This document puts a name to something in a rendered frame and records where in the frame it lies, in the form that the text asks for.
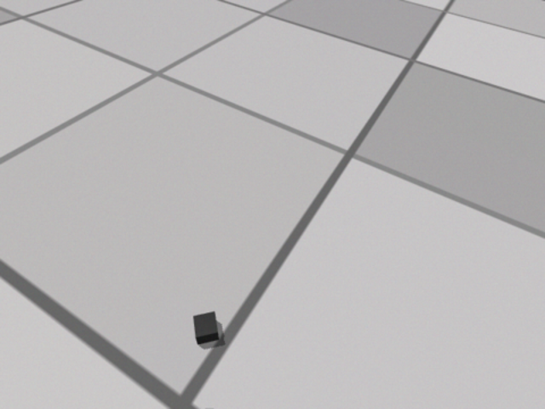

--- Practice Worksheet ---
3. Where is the cube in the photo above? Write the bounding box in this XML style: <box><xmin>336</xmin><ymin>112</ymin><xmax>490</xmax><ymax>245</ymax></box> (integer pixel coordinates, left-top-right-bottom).
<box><xmin>193</xmin><ymin>312</ymin><xmax>219</xmax><ymax>345</ymax></box>

